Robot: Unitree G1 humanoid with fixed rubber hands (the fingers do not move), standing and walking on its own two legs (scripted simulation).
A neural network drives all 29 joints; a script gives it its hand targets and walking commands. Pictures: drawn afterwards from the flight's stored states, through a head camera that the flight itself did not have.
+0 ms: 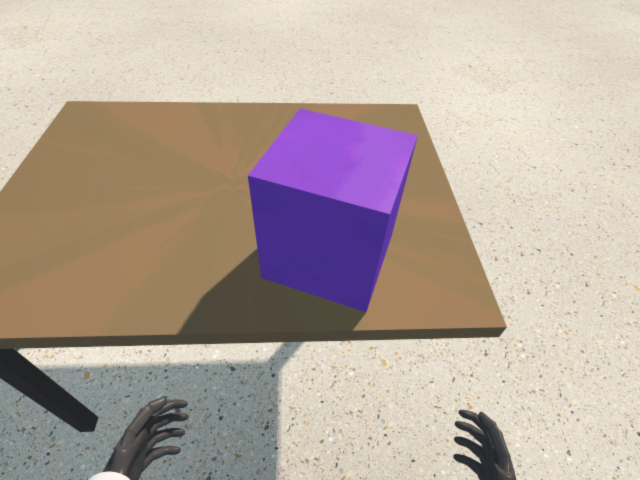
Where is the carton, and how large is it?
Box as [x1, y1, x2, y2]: [248, 109, 417, 311]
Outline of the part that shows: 299,109 248,175 261,277 366,311 390,239 417,135 304,109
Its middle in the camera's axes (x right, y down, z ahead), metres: +0.03 -0.06 +0.69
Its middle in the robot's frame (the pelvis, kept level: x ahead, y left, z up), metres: +0.55 -0.01 -0.02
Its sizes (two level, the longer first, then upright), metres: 0.210 0.200 0.250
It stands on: a table, 0.63 m high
